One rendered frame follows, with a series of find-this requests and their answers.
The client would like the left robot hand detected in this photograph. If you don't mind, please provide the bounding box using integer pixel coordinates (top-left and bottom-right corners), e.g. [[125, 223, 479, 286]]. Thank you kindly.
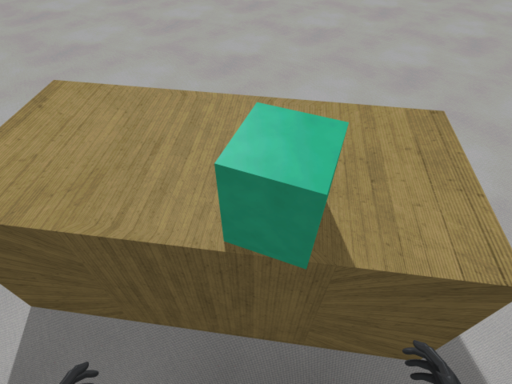
[[59, 362, 98, 384]]

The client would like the pedestal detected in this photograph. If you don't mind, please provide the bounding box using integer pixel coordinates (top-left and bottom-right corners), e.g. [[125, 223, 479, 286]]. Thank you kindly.
[[0, 80, 512, 360]]

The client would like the carton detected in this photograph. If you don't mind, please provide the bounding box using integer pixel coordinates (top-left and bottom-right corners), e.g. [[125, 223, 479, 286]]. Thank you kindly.
[[214, 102, 349, 269]]

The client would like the right robot hand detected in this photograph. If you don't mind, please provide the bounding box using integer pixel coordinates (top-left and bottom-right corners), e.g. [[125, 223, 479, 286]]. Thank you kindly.
[[402, 340, 461, 384]]

